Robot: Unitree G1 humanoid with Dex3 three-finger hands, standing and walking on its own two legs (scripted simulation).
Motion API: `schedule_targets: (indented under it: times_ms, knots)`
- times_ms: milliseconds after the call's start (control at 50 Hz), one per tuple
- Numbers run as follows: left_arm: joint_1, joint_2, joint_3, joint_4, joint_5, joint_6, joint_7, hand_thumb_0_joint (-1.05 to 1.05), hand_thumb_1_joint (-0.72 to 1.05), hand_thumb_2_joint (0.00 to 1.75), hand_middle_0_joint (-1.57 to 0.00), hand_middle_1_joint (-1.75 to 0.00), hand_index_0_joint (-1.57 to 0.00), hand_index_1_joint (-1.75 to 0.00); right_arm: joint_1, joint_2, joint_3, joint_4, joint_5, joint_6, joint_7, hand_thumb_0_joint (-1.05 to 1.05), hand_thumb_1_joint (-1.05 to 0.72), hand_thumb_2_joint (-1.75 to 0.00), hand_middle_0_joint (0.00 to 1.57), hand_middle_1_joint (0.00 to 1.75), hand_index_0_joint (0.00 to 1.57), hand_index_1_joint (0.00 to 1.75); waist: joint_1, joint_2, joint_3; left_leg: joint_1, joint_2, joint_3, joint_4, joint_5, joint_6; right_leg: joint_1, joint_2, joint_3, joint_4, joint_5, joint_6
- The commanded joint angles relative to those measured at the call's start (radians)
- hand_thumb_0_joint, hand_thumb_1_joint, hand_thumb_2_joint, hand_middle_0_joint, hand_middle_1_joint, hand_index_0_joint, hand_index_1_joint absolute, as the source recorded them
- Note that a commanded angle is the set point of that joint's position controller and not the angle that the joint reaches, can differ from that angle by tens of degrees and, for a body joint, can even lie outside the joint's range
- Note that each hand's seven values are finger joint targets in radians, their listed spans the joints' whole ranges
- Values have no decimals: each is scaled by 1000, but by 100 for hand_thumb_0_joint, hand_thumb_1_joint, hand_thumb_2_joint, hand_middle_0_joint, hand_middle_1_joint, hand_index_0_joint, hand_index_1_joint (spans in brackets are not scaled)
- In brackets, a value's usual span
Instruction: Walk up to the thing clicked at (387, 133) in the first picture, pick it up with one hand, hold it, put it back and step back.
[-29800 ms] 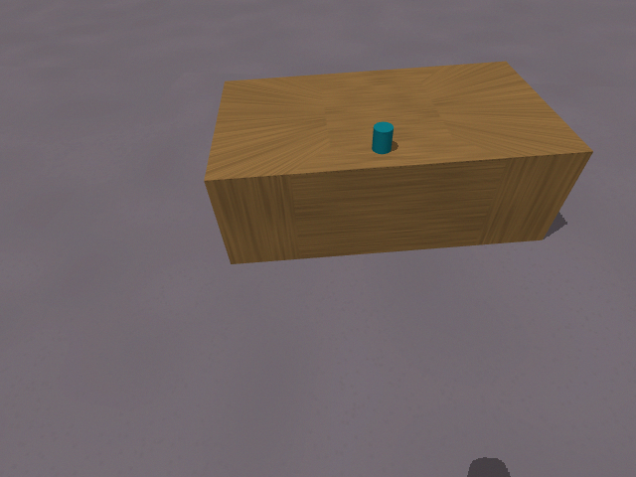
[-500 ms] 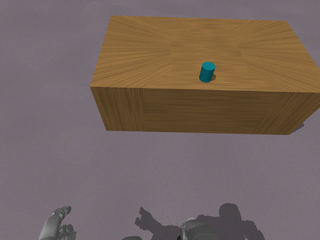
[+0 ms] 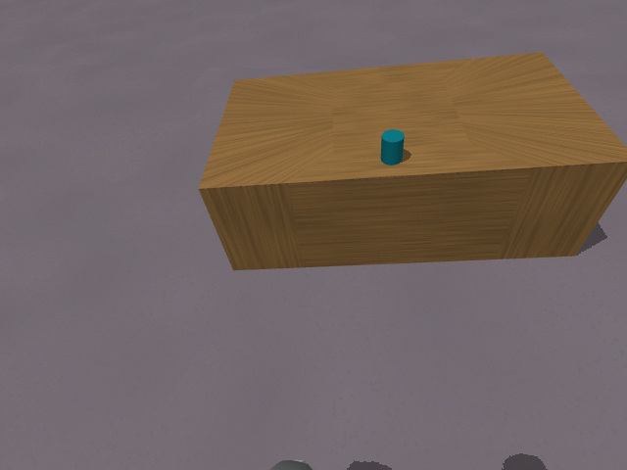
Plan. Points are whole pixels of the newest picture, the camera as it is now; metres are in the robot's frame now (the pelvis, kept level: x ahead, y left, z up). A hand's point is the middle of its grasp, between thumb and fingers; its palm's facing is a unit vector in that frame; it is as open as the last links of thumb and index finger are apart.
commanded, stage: step back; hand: right
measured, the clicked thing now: (392, 147) +1.08 -0.15 -0.26
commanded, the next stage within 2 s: stand in 0.98 s
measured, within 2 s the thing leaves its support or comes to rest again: neither
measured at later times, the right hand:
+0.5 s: hand out of the picture +0.08 -0.27 -0.15, palm faces -0.10 +0.92 -0.37, open 7.4 cm
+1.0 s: hand (501, 457) +0.19 -0.20 -0.14, palm faces -0.11 +0.94 -0.33, open 7.4 cm
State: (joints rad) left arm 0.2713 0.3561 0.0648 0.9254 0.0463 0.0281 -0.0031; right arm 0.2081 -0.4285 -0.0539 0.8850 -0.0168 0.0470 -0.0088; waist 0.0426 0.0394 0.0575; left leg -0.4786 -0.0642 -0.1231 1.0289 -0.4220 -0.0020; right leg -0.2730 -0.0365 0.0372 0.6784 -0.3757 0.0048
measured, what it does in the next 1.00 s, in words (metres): steps on the spot: left foot, then left foot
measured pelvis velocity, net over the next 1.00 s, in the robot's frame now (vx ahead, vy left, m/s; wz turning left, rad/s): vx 0.04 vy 0.03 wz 0.08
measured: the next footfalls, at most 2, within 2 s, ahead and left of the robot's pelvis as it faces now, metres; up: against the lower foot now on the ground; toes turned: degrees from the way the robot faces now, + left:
left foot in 0.12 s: +0.02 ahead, +0.13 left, +0.00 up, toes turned +1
left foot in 0.66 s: +0.09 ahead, +0.16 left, +0.00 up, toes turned +5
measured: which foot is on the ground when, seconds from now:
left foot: up 0.00-0.10, down 0.12-0.40, up 0.42-0.64, down 0.66-1.00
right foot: down 0.00-1.00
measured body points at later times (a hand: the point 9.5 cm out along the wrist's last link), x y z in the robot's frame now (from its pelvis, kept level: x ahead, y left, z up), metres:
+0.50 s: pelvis +0.00 -0.01 +0.01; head +0.01 -0.02 +0.45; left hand +0.05 +0.31 -0.11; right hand +0.09 -0.32 -0.12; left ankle -0.02 +0.12 -0.69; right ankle +0.03 -0.12 -0.72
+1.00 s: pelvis +0.04 +0.03 +0.01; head +0.06 +0.03 +0.46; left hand +0.10 +0.35 -0.12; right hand +0.19 -0.25 -0.11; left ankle +0.05 +0.15 -0.72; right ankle +0.03 -0.12 -0.72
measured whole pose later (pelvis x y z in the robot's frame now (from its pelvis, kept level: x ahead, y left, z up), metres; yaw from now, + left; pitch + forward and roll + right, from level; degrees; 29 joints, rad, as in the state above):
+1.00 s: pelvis +0.04 +0.03 +0.01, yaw +4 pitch -2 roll +0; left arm 0.10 0.38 0.03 1.04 0.00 -0.01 0.01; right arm 0.04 -0.33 -0.01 1.04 -0.01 -0.01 0.00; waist 0.03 0.00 0.07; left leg -0.27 0.02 0.01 0.58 -0.28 -0.01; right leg -0.19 -0.04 -0.01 0.56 -0.34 0.04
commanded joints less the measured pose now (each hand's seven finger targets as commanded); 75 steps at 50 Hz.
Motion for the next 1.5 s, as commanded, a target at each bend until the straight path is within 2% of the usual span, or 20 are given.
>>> schedule_targets:
  times_ms: [0,60,100,120,140,160,180,240,340,360,380,420,480,560,620,660,700,780,840,1480]
  knots:
    - [-84,301,86,-103,11,-55,15,0,90,90,-20,-30,-20,-30,-60,-155,-41,-65,-11,-50,0,0,-90,-90,20,30,20,30,21,-262,24,-63,41,58,-195,-52,-18,66,-166,229,-307,-226,-173]
    - [-94,314,86,-96,0,-46,7,0,90,90,-20,-30,-20,-30,-22,-144,-43,-34,-19,-72,13,0,-90,-90,20,30,20,30,6,-276,-26,120,57,118,-470,-90,-8,45,-208,221,-271,-186,-184]
    - [-85,251,52,-99,-8,-33,4,0,90,90,-20,-30,-20,-30,42,-147,-58,11,-26,-85,6,0,-90,-90,20,30,20,30,-32,-166,-68,364,34,88,-674,70,17,-52,-145,128,-93,-35,-124]
    - [-53,192,38,-99,-15,-34,5,0,90,90,-20,-30,-20,-30,76,-176,-70,19,-32,-94,0,0,-90,-90,20,30,20,30,-34,-22,-102,481,145,-122,-710,11,53,-167,-86,65,80,11,-81]
    - [-95,152,22,-104,-35,-38,4,0,90,90,-20,-30,-20,-30,51,-252,-78,6,-32,-97,-1,0,-90,-90,20,30,20,30,-44,146,-68,451,344,-443,-788,-160,160,-331,38,-74,176,-125,-22]
    - [-170,261,57,-94,-22,-42,13,0,90,90,-20,-30,-20,-30,54,-321,-92,9,-28,-93,6,0,-90,-90,20,30,20,30,-80,93,8,259,410,-518,-811,-293,266,-267,-12,13,238,-219,-30]
    - [-163,283,60,-88,-25,-47,8,0,90,90,-20,-30,-20,-30,8,-292,-88,5,-24,-90,7,0,-90,-90,20,30,20,30,-52,62,55,178,407,-459,-811,-310,281,-211,-25,16,267,-195,-36]
    - [-95,233,52,-56,-31,-64,-5,0,90,90,-20,-30,-20,-30,-22,-195,-59,-1,-31,-94,10,0,-90,-90,20,30,20,30,-27,92,62,233,276,-217,-735,-50,195,-187,-18,-21,110,-87,-37]
    - [10,209,59,13,-19,-81,12,0,90,90,-20,-30,-20,-30,-58,-131,-37,-4,-5,-64,17,0,-90,-90,20,30,20,30,28,65,-41,50,172,-33,-502,9,99,225,53,-74,-232,95,-33]
    - [45,255,72,24,-8,-85,19,0,90,90,-20,-30,-20,-30,-49,-83,-22,-19,1,-61,13,0,-90,-90,20,30,20,30,39,-66,-49,-55,90,13,-341,-37,64,284,-58,126,-307,-27,-63]
    - [50,338,88,9,2,-90,24,0,90,90,-20,-30,-20,-30,-57,-53,-12,-35,-4,-59,6,0,-90,-90,20,30,20,30,52,-207,-34,-164,-26,32,-165,-142,29,247,-276,467,-469,-278,-141]
    - [-115,360,91,-38,-1,-89,20,0,90,90,-20,-30,-20,-30,4,-165,-50,13,-14,-58,-4,0,-90,-90,20,30,20,30,-5,-117,63,-54,90,-18,-75,-126,17,3,-399,544,-489,-414,-267]
    - [-116,273,63,-32,-14,-107,21,0,90,90,-20,-30,-20,-30,15,-130,-40,46,-8,-72,5,0,-90,-90,20,30,20,30,-19,-91,17,-4,96,-24,-158,-45,16,81,-253,257,-380,47,-192]
    - [-144,280,56,-26,-16,-102,16,0,90,90,-20,-30,-20,-30,19,-105,-31,51,-7,-78,12,0,-90,-90,20,30,20,30,-27,-195,-37,132,95,109,-362,6,4,67,-228,106,-273,398,-179]
    - [-167,246,40,-27,-34,-77,16,0,90,90,-20,-30,-20,-30,57,-99,-40,87,-10,-92,-1,0,-90,-90,20,30,20,30,-58,-150,-84,281,52,162,-599,310,13,72,-151,-1,-67,580,-102]
    - [-138,196,19,-39,-47,-65,17,0,90,90,-20,-30,-20,-30,27,-169,-52,78,-17,-95,-12,0,-90,-90,20,30,20,30,-43,-7,-137,369,215,-34,-564,588,75,-32,-56,-51,43,412,-35]
    - [-122,208,22,-2,-55,-42,21,0,90,90,-20,-30,-20,-30,-92,-241,-52,48,-3,-92,-11,0,-90,-90,20,30,20,30,-19,88,-125,209,369,-200,-615,444,227,47,10,-60,51,-48,-20]
    - [-94,228,19,38,-42,-59,21,0,90,90,-20,-30,-20,-30,-159,-168,-25,58,2,-80,-14,0,-90,-90,20,30,20,30,4,56,-134,226,240,-11,-520,518,92,120,-44,-16,-127,262,-41]
    - [-153,257,26,43,-40,-63,24,0,90,90,-20,-30,-20,-30,-125,-137,-20,87,7,-77,-16,0,-90,-90,20,30,20,30,-38,5,-175,249,183,59,-476,574,48,163,-99,46,-138,455,-69]
    - [-210,217,-19,153,-37,-63,2,0,90,90,-20,-30,-20,-30,-169,-131,5,199,3,-79,15,0,-90,-90,20,30,20,30,-43,-18,-42,308,188,30,-783,170,4,121,-84,38,-428,97,-18]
